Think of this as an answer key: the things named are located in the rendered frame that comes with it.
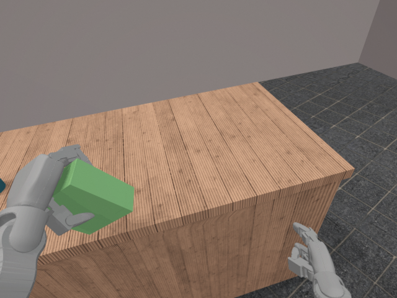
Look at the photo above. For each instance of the left robot hand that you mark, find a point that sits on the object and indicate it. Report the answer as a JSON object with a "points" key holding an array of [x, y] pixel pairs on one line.
{"points": [[35, 184]]}

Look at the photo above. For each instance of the table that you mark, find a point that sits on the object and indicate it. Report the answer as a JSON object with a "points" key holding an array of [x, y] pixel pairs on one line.
{"points": [[219, 179]]}

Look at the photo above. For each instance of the right robot hand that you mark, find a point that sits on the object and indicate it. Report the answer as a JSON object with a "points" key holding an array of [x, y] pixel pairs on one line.
{"points": [[314, 258]]}

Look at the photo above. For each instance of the left robot forearm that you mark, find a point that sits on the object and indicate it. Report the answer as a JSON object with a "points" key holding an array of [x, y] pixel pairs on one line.
{"points": [[22, 240]]}

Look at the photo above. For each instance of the sponge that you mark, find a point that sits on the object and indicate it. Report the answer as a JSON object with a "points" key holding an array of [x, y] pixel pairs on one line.
{"points": [[84, 188]]}

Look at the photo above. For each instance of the right robot forearm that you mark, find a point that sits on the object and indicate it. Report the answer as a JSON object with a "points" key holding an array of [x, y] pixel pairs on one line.
{"points": [[329, 285]]}

